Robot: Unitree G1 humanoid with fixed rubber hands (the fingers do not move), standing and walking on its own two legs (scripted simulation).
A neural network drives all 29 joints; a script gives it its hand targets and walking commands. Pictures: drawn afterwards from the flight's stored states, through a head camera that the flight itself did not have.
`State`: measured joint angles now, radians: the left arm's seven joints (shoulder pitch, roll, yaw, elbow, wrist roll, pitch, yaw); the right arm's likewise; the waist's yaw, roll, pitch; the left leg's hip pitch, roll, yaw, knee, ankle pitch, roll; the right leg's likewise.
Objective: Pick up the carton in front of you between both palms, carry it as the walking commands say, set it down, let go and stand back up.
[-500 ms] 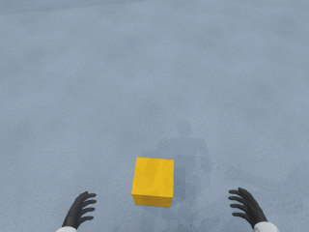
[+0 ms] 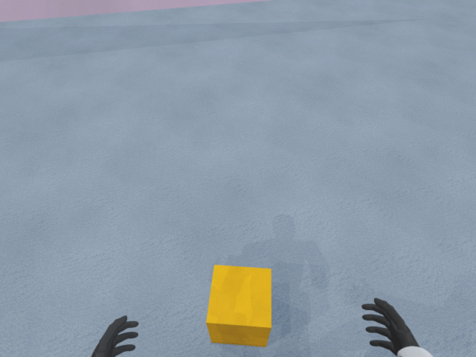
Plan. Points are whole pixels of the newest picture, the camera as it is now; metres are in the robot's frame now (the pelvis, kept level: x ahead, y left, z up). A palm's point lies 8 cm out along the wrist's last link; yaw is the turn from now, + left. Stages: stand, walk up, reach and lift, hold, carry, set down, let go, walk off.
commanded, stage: stand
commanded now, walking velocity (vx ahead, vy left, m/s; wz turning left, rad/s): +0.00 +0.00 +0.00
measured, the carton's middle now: (240, 306) +0.43 +0.02 -0.64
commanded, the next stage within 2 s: none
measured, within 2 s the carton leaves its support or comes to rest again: neither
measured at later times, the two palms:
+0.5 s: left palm out of the picture +0.12 +0.27 -0.09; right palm out of the picture +0.12 -0.29 -0.10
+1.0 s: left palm out of the picture +0.07 +0.27 -0.10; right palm out of the picture +0.07 -0.30 -0.10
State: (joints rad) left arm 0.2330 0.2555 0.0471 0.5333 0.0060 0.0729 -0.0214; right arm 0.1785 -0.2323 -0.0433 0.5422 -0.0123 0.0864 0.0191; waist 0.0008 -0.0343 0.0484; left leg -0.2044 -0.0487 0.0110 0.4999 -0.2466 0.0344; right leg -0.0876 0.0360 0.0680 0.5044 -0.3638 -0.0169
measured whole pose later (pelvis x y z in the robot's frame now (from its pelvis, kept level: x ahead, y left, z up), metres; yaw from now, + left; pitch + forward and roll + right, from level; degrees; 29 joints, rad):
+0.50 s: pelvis +0.01 -0.01 +0.00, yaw +0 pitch -1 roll +0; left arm 0.23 0.30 0.06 0.75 0.01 -0.01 0.03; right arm 0.19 -0.28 -0.06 0.81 -0.02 -0.02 -0.03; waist 0.00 -0.01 0.01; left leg -0.23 -0.02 -0.01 0.52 -0.27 0.01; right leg -0.09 0.06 0.06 0.48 -0.36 -0.04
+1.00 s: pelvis -0.02 -0.01 +0.01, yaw +1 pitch -3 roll +0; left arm 0.22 0.32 0.04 0.87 0.00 -0.01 0.03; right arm 0.18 -0.31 -0.03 0.94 -0.01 -0.02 -0.04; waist -0.01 0.00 0.04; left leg -0.19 -0.02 -0.02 0.44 -0.19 0.01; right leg -0.06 0.07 0.05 0.41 -0.29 -0.04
